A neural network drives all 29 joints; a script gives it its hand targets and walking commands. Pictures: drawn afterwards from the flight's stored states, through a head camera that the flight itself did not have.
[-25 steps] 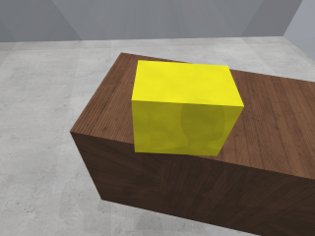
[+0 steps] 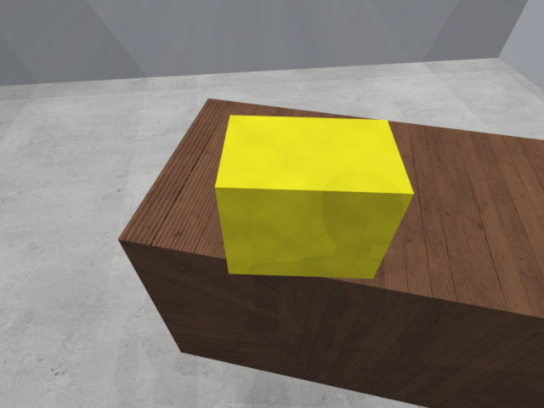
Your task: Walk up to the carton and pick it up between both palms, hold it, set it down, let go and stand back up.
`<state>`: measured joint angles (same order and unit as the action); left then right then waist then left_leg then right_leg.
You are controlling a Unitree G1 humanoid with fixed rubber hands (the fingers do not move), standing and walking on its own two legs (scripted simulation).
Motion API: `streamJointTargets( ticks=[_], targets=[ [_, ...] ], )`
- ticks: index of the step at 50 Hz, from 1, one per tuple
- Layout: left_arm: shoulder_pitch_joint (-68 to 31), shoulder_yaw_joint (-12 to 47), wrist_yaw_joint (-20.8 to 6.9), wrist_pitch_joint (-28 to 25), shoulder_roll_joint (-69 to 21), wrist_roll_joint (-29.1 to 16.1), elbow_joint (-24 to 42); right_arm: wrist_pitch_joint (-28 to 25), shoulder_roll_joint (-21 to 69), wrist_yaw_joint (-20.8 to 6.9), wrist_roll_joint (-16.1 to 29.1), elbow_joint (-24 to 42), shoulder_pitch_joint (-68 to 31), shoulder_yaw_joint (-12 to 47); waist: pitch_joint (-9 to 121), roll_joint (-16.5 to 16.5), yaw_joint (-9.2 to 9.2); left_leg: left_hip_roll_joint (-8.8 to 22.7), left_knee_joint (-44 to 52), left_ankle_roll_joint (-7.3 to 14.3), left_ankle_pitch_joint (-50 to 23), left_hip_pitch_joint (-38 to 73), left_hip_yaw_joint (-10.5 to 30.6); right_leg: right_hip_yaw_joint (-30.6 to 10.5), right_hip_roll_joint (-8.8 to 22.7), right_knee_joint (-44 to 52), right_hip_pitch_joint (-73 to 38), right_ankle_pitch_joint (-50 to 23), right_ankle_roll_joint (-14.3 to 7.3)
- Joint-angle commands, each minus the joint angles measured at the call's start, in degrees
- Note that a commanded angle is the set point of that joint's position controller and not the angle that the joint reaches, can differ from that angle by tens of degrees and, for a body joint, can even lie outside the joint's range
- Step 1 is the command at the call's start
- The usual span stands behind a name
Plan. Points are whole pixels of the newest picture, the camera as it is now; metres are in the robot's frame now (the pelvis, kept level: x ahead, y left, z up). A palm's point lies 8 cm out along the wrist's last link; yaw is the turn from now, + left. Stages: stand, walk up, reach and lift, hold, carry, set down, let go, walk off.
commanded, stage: walk up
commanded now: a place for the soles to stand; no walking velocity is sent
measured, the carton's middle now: (304, 200) +0.46 -0.05 +0.03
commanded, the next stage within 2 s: stand in 0.72 s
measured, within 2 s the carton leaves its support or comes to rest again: neither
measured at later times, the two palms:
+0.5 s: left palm out of the picture +0.05 +0.25 -0.14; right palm out of the picture +0.02 -0.25 -0.14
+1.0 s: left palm out of the picture +0.08 +0.26 -0.15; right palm out of the picture +0.05 -0.25 -0.15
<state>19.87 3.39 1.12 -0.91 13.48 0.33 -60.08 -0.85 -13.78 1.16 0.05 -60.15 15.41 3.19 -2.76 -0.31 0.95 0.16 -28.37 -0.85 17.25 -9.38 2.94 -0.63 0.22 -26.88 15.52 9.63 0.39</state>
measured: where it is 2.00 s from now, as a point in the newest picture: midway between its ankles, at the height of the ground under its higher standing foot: outside the picture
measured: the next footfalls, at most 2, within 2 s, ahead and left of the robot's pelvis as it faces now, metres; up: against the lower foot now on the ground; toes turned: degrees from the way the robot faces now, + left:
none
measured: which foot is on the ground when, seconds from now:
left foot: down 0.00-1.00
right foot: down 0.00-1.00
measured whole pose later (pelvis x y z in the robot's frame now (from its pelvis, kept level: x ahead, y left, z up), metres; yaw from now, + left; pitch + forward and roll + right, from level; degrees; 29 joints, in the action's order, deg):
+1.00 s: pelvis +0.01 +0.00 -0.01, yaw -1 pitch +0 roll +0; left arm 8.4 2.4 1.2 15.6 16.6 -2.6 -52.7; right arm 2.1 -12.1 -1.9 -4.8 -60.5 9.1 -4.0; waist -4.3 1.2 -1.1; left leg 0.8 -37.2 -1.2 22.3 -14.5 0.9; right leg -1.1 0.3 -36.3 21.5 14.7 -0.1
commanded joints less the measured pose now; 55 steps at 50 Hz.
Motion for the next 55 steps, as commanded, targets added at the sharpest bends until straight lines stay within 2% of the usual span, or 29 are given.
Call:
streamJointTargets(
  ticks=[1,3,5,7,8,10,11,12,13,14,16,19,20,22,29,35,38,39,41,45,46,47,48,49,50,51,52,54,55],
  targets=[
    [3.11,-1.1,0.32,-0.34,6.48,-0.05,1.02,-0.41,-5.98,0.48,0.17,0.54,4.06,-0.87,0.29,2.26,-0.25,4.4,6.26,3.39,-3.56,-4.37,3.89,-6.75,4.9,5.09,-4.0,0.23,-3.27],
    [1.8,-0.86,0.39,-0.22,5.76,-0.11,0.79,-0.32,-7.09,0.58,0.2,0.34,3.74,-0.9,-2.18,1.12,-0.51,4.33,6.57,3.16,-4.04,-6.1,3.72,-6.54,4.91,5.08,-3.76,-1.52,-3.24],
    [2.27,-0.93,0.29,-0.16,6.48,-0.25,0.53,-0.27,-6.75,0.54,-0.2,-0.45,4.21,-0.66,-1.16,1.06,0.13,4.3,6.27,3.16,-4.22,-5.43,3.76,-6.39,4.82,4.59,-4.42,-1.58,-3.03],
    [0.65,-1.29,0.37,-0.08,7.82,-0.51,0.83,-0.19,-6.28,0.59,-0.17,-0.76,4.94,-0.34,-0.91,1.99,-0.49,4.22,6.16,3.1,-2.74,-5.87,3.27,-7.09,5.34,5.11,-4.41,0.09,-3.51],
    [0.68,-1.04,0.46,-0.11,7.49,-0.52,0.77,-0.14,-6.74,0.65,-0.15,-0.47,4.03,-0.48,-2.41,-0.47,0.06,3.62,6.0,3.06,-4.05,-5.84,2.84,-7.62,5.51,5.11,-2.9,-1.79,-3.55],
    [-0.3,-1.02,0.5,-0.16,7.47,-0.41,0.5,-0.32,-6.25,0.65,0.21,-1.01,4.81,-0.37,-2.7,0.96,-0.21,4.64,6.69,3.15,-6.0,-5.52,3.73,-6.8,5.3,4.04,-4.2,-4.76,-3.44],
    [-0.5,-1.14,0.5,-0.14,7.7,-0.43,0.76,-0.38,-6.62,0.63,-0.1,-1.13,4.73,-0.37,-2.11,-0.63,0.13,4.87,6.65,3.07,-5.38,-5.87,3.38,-6.51,4.69,4.04,-4.94,-4.4,-3.3],
    [-0.71,-1.09,0.49,-0.09,7.53,-0.12,0.76,-0.4,-6.5,0.65,0.09,-1.18,4.6,-0.58,-1.53,0.88,-0.18,4.58,6.94,2.86,-5.96,-6.15,3.65,-5.75,4.81,3.76,-5.46,-4.15,-3.29],
    [-0.93,-0.86,0.44,-0.08,6.71,-0.14,0.56,-0.4,-6.51,0.65,0.13,-1.35,4.86,-0.67,-0.87,-0.39,-0.44,4.7,6.73,3.02,-6.67,-5.21,3.68,-6.54,5.01,3.33,-5.85,-4.6,-3.65],
    [-0.91,-0.85,0.46,-0.24,6.78,-0.31,0.83,-0.45,-6.79,0.64,0.24,-1.35,4.11,-0.53,-0.51,0.28,0.09,4.8,6.6,3.06,-8.06,-4.54,3.73,-6.3,4.67,3.4,-5.82,-6.7,-3.5],
    [-1.33,-0.62,0.48,-0.31,6.86,-0.46,0.35,-0.33,-6.64,0.67,-0.03,-1.47,4.48,-0.63,0.28,1.46,-0.56,5.08,5.77,2.96,-8.9,-2.26,3.01,-6.23,4.85,3.24,-5.03,-8.68,-3.27],
    [-2.89,-0.94,0.61,-0.21,6.98,-0.13,0.75,-0.14,-6.6,0.7,0.0,-1.99,4.38,-0.73,-1.74,-1.7,-0.72,4.99,6.65,3.09,-8.46,-4.06,2.86,-5.94,4.9,3.1,-4.77,-8.43,-3.24],
    [-2.74,-0.87,0.65,-0.16,6.96,-0.46,0.67,-0.13,-6.09,0.68,0.17,-2.18,4.82,-0.51,-0.99,-1.57,-0.82,5.25,6.68,3.0,-8.16,-3.46,2.73,-5.9,4.87,2.92,-5.27,-7.56,-3.45],
    [-2.08,-0.88,0.6,-0.18,7.56,-0.46,0.05,-0.04,-6.43,0.78,0.05,-1.51,4.65,-0.59,0.71,1.67,-0.55,5.07,6.36,2.95,-6.4,-2.59,2.42,-6.06,4.52,3.99,-5.32,-5.46,-3.16],
    [-2.47,-0.94,0.62,-0.36,7.56,0.03,0.13,-0.07,-6.93,0.84,-0.03,-2.35,4.13,-0.46,0.08,-1.13,-0.54,5.29,6.73,3.02,-9.01,-1.75,1.63,-7.02,4.86,3.14,-5.31,-9.82,-3.37],
    [-2.5,-0.84,0.77,-0.12,7.25,-0.44,-0.5,0.18,-6.95,0.77,-0.28,-2.39,3.97,-0.73,-1.95,1.2,-0.88,5.38,7.18,2.94,-7.38,-2.0,1.78,-6.72,4.01,4.0,-3.88,-6.8,-2.99],
    [-2.12,-0.88,0.75,0.07,7.1,-0.23,-0.5,0.18,-6.55,0.81,0.24,-2.63,4.53,-0.51,-1.81,0.66,-0.91,5.28,7.81,3.04,-4.51,-3.09,1.77,-6.67,4.17,3.9,-3.96,-4.67,-3.26],
    [-1.7,-0.64,0.76,0.1,6.41,-0.11,-0.85,0.1,-6.77,0.78,0.2,-2.36,3.67,-0.48,-2.65,-1.38,-0.46,5.31,8.32,3.09,-4.69,-2.82,1.5,-6.97,4.4,3.53,-3.21,-5.5,-2.98],
    [-1.96,-0.63,0.84,-0.05,6.93,-0.15,-1.21,0.0,-6.61,0.8,-0.08,-2.64,3.83,-0.63,-1.47,0.76,-0.67,5.34,7.95,3.17,-7.17,-1.66,2.0,-6.89,4.07,3.23,-3.83,-7.65,-2.91],
    [-2.73,-0.61,0.93,-0.15,7.14,-0.3,-0.9,0.08,-6.6,0.79,-0.16,-2.16,3.44,-0.63,-1.68,-1.96,-0.69,5.51,7.89,3.34,-9.71,-0.14,0.98,-6.96,4.15,3.01,-2.84,-8.96,-3.0],
    [-2.68,-0.57,0.85,-0.09,6.43,-0.4,-1.37,0.1,-6.32,0.8,-0.05,-2.4,3.54,-0.61,-2.2,-1.38,-0.74,5.63,8.29,3.35,-9.16,-1.44,0.94,-6.48,4.21,3.04,-3.13,-8.87,-2.96],
    [-50.09,-5.41,-0.75,11.81,16.58,-3.83,19.44,-2.18,-5.49,-2.18,-6.95,9.99,-44.32,-11.49,2.82,0.32,-3.19,3.41,-3.25,-0.85,5.3,-25.26,-3.63,2.71,0.89,-9.45,1.75,13.5,-2.62],
    [-36.68,-3.11,0.5,19.91,14.67,-4.9,18.92,1.02,-7.16,-4.24,-8.28,8.24,-32.73,-13.18,-3.16,2.37,-3.23,2.98,-4.35,-0.47,14.54,-29.17,-6.85,2.97,1.0,-11.82,-3.45,17.18,-2.76],
    [-32.87,-3.14,0.33,25.48,12.61,-4.22,22.83,3.34,-8.24,-5.12,-6.95,11.37,-28.42,-12.62,3.1,3.62,-2.22,2.83,-5.07,-0.51,12.71,-27.81,-8.23,2.63,1.22,-12.42,-6.87,13.56,-2.42],
    [-31.06,-3.82,0.13,30.06,10.52,-2.76,28.39,5.17,-8.59,-6.03,-5.41,13.93,-25.41,-11.63,7.99,0.63,-0.8,3.48,-6.2,-1.56,11.26,-26.09,-7.8,2.39,1.81,-13.93,-6.61,11.29,-2.71],
    [-30.02,-5.32,-0.02,33.81,10.04,-0.27,33.22,6.15,-9.49,-6.55,-3.61,15.69,-22.4,-11.24,11.16,-2.64,-0.4,4.44,-8.09,-2.49,6.41,-24.41,-7.48,3.49,1.43,-15.96,-6.43,6.81,-2.92],
    [-26.55,-5.85,-0.75,37.01,9.12,1.51,34.67,6.97,-9.96,-6.29,-0.93,14.1,-19.33,-9.13,11.61,-4.67,-1.19,5.37,-9.19,-3.31,-3.07,-21.52,-6.85,4.53,0.37,-17.13,-6.01,0.91,-3.27],
    [-16.85,-7.83,-2.55,41.3,5.75,4.77,33.93,8.06,-12.01,-5.34,3.73,10.17,-13.25,-6.49,12.58,-6.67,-2.4,5.8,-12.04,-5.44,-25.56,-10.24,-4.77,6.57,-1.81,-16.73,-4.61,-7.75,-3.57],
    [-13.28,-8.85,-3.55,42.69,4.92,6.22,34.37,8.59,-13.05,-4.63,5.09,9.94,-11.93,-5.35,11.07,-6.4,-2.99,5.25,-11.37,-5.84,-31.05,-5.88,-4.1,6.64,-2.49,-13.87,-5.01,-9.78,-3.89]
  ],
)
